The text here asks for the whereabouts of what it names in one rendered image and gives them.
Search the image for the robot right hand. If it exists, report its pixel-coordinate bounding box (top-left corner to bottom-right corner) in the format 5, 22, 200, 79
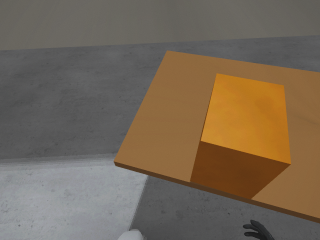
243, 219, 275, 240

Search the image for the robot left thigh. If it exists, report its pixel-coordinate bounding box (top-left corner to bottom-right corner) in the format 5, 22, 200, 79
117, 230, 147, 240

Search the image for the table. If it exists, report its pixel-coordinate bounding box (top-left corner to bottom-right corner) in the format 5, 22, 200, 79
113, 50, 320, 224

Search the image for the carton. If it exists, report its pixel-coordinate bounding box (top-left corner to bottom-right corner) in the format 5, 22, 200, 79
190, 73, 291, 199

